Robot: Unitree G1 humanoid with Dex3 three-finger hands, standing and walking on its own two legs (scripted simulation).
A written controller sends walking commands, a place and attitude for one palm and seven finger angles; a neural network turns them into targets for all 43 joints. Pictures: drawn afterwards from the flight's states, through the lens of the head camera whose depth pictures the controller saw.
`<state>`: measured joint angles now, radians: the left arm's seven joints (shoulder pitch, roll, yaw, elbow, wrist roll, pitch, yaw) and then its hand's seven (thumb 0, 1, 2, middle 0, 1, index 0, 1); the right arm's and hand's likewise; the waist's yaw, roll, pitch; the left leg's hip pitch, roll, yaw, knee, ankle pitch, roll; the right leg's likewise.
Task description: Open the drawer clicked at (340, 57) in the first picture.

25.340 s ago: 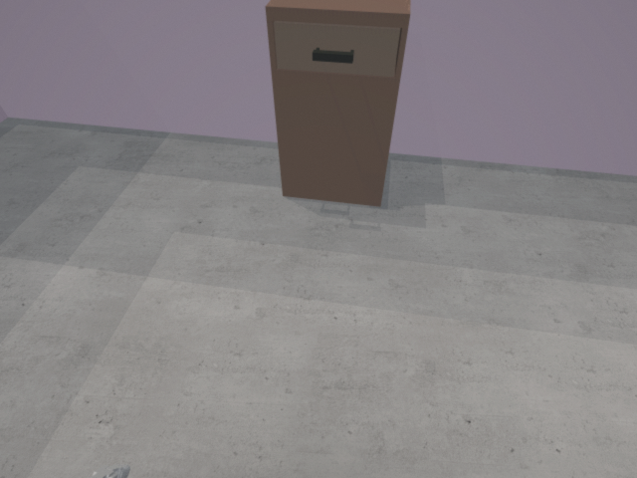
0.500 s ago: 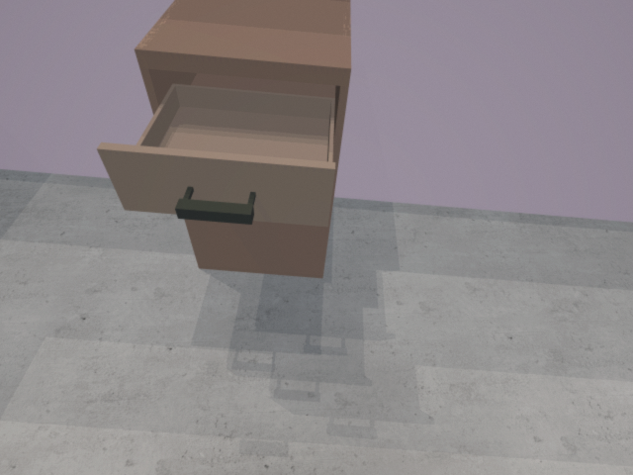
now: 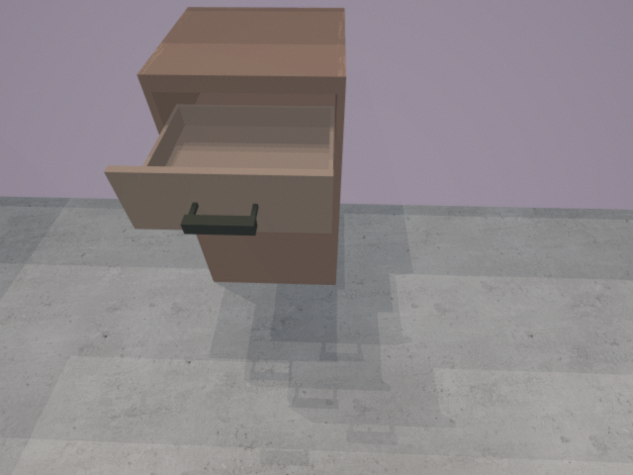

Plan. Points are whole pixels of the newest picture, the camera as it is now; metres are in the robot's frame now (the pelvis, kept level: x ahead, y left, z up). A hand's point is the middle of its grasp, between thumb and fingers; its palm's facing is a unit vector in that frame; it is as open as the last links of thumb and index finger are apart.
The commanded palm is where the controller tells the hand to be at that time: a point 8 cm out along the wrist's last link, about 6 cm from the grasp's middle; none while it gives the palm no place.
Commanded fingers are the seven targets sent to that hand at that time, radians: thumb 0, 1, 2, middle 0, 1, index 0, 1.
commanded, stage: let the arm hang, fingers relaxed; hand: left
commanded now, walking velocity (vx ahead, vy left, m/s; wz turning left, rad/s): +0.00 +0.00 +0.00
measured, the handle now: (222, 216) +0.58 +0.22 -0.06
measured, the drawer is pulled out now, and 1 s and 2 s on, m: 0.30 0.30 0.30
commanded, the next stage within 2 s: look to check the result in 0.26 s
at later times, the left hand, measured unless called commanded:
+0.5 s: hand out of the picture +0.00 +0.15 -0.17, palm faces +0.02 -0.98 -0.19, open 7.4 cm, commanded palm none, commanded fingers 0.00 0.90 0.90 -0.20 -0.30 -0.20 -0.30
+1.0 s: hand out of the picture +0.03 +0.15 -0.17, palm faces +0.02 -0.98 -0.21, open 7.4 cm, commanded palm none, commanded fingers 0.00 0.90 0.90 -0.20 -0.30 -0.20 -0.30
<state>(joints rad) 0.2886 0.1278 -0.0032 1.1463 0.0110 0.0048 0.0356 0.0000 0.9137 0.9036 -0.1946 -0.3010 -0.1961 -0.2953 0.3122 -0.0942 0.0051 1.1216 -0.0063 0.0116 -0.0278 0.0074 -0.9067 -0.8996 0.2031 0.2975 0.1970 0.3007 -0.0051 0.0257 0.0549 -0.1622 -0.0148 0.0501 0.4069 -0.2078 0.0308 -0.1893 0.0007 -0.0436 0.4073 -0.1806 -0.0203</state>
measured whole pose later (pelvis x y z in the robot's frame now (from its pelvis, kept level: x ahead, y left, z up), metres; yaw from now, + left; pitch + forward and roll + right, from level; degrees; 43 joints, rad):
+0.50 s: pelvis +0.01 -0.01 +0.00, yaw +0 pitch -2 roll +0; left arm 0.28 0.13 0.00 1.15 0.01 0.00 0.04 0.00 0.91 0.90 -0.20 -0.30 -0.20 -0.30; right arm 0.31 -0.12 -0.01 1.13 -0.01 0.01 -0.04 0.01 -0.91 -0.90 0.20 0.30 0.20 0.30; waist -0.01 0.01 0.07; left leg -0.14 0.01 0.05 0.40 -0.22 0.01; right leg -0.17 0.03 -0.04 0.38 -0.18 -0.04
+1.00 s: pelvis +0.02 -0.02 +0.00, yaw +0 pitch -2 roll +0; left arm 0.25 0.15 0.01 1.14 0.01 -0.01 0.04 0.00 0.91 0.90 -0.20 -0.30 -0.20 -0.30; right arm 0.27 -0.13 -0.02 1.14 -0.01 0.00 -0.04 0.01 -0.91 -0.90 0.20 0.30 0.20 0.30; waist -0.01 0.02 0.06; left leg -0.11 0.02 0.05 0.37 -0.22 0.00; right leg -0.14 0.04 -0.05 0.36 -0.19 -0.05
